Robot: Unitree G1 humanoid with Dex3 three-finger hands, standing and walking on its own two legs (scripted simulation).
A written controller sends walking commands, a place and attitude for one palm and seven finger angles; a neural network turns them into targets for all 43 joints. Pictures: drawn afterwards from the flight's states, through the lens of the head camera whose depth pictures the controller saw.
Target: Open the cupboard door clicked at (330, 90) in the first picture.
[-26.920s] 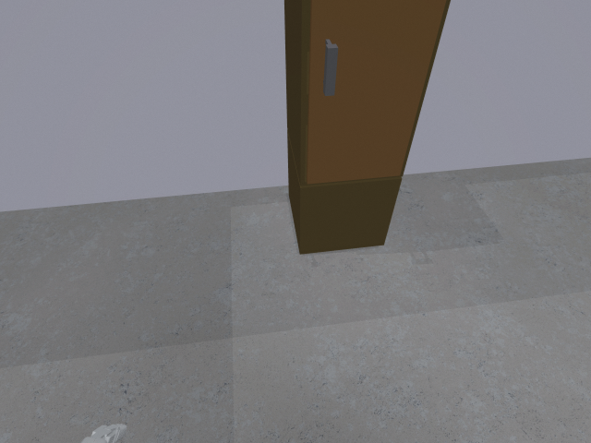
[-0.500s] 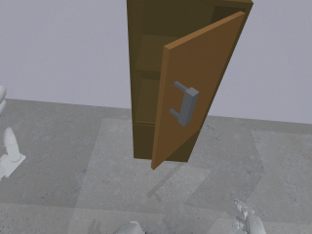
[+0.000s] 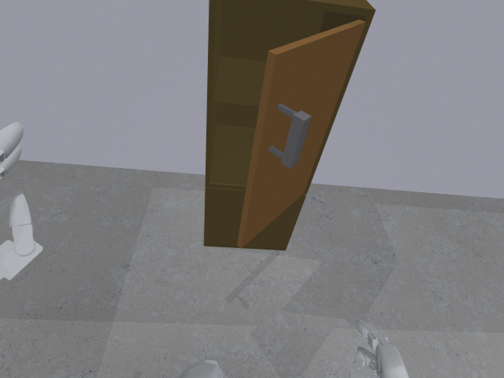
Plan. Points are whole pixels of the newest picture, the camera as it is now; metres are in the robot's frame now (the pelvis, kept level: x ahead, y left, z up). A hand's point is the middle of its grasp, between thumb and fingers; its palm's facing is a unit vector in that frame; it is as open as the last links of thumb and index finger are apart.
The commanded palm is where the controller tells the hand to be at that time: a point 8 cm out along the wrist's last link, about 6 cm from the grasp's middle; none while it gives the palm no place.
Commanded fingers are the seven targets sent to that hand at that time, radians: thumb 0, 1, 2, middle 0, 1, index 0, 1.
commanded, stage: stop stepping back and stand still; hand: left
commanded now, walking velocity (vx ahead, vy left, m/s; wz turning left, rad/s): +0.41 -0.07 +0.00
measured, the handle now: (286, 135) +0.57 +0.01 +0.10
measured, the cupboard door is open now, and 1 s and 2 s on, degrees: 48 48 48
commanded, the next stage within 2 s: let the arm hang, fingers relaxed in 0.78 s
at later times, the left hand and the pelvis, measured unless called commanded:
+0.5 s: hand out of the picture +0.06 +0.31 +0.22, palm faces +0.60 -0.72 -0.36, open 7.4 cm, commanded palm +0.00 +0.32 +0.20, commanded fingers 0.00 0.90 0.90 -0.20 -0.30 -0.20 -0.30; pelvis -0.13 +0.02 +0.03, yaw +2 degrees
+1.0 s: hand out of the picture +0.05 +0.30 +0.05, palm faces +0.37 -0.81 -0.46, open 7.4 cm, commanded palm none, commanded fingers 0.00 0.90 0.90 -0.20 -0.30 -0.20 -0.30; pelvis -0.14 +0.02 +0.02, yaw +9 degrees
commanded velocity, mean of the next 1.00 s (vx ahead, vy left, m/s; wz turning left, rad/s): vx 0.17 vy -0.03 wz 0.00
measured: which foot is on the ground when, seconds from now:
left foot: up 0.00-0.00, down 0.02-0.26, up 0.28-0.54, down 0.56-0.72, up 0.74-1.00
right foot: down 0.00-0.02, up 0.04-0.28, down 0.30-1.00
